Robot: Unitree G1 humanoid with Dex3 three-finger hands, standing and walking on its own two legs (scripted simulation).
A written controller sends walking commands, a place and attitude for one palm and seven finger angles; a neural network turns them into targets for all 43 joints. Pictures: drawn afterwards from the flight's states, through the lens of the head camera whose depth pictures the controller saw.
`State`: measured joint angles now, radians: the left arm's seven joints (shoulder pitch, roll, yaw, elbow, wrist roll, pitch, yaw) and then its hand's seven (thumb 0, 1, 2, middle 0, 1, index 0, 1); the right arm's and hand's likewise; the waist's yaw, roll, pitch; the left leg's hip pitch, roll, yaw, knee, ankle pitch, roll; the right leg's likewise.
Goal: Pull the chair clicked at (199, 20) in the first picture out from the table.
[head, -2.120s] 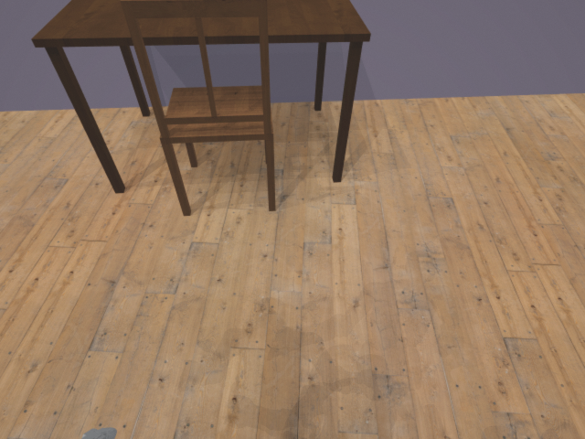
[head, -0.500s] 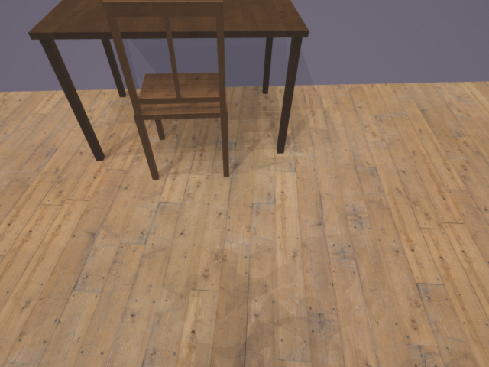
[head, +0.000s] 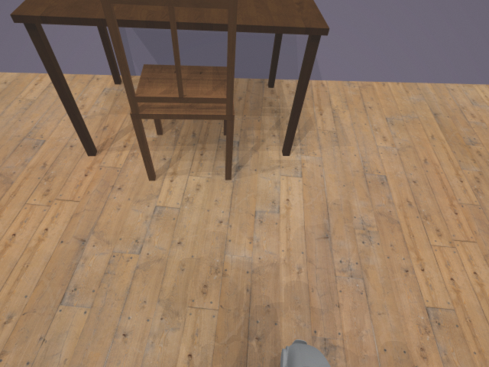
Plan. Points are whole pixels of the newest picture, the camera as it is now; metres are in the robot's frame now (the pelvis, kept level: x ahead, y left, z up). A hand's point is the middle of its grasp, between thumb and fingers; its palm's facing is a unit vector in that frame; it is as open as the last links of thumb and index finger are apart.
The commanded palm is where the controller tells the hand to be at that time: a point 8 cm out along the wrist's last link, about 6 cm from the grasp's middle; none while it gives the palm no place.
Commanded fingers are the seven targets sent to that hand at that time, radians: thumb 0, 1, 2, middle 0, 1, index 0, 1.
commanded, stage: walk to a spot facing it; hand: left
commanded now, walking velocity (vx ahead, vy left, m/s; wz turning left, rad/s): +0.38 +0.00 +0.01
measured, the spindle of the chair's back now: (176, 56) +1.10 +0.27 -0.08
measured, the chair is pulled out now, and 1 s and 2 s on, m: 0.00 0.00 0.00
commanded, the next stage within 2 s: take the last steps up to it in 0.42 s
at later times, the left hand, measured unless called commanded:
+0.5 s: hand (153, 328) +0.22 +0.19 -0.20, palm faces +0.15 -0.97 -0.17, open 7.2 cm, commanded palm none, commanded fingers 0.00 0.90 0.90 -0.20 -0.30 -0.20 -0.30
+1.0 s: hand (163, 235) +0.42 +0.20 -0.17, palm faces +0.09 -0.98 -0.19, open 7.3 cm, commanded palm none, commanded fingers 0.00 0.90 0.90 -0.20 -0.30 -0.20 -0.30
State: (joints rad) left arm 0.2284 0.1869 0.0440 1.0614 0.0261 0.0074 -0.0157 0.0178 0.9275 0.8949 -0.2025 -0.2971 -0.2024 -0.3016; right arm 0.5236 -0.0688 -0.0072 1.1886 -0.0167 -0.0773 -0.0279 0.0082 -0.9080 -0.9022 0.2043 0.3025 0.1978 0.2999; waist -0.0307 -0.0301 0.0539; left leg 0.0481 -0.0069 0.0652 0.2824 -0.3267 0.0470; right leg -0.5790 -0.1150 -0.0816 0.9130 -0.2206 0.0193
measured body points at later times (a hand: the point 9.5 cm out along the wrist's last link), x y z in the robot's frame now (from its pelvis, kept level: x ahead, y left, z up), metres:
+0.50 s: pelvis +0.23 +0.00 -0.02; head +0.22 +0.03 +0.43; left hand +0.22 +0.24 -0.18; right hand +0.33 -0.25 -0.14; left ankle +0.31 +0.11 -0.73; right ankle +0.21 -0.15 -0.74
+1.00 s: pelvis +0.40 +0.01 +0.00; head +0.41 +0.02 +0.45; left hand +0.42 +0.25 -0.16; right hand +0.34 -0.19 -0.16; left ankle +0.32 +0.10 -0.74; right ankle +0.51 -0.12 -0.71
